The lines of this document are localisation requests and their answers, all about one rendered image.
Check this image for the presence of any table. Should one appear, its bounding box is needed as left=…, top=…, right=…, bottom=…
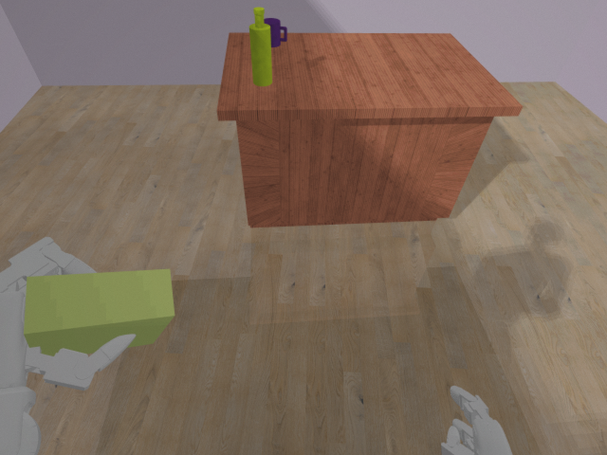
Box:
left=217, top=32, right=523, bottom=228

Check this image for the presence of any left robot hand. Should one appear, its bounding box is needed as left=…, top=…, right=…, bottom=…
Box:
left=0, top=237, right=136, bottom=391

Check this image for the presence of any robot left forearm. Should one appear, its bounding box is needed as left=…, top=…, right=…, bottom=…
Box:
left=0, top=387, right=41, bottom=455

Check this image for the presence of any sponge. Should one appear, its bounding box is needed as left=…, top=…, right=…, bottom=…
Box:
left=24, top=269, right=175, bottom=356

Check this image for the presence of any right robot hand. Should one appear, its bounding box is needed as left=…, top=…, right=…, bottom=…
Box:
left=441, top=386, right=513, bottom=455

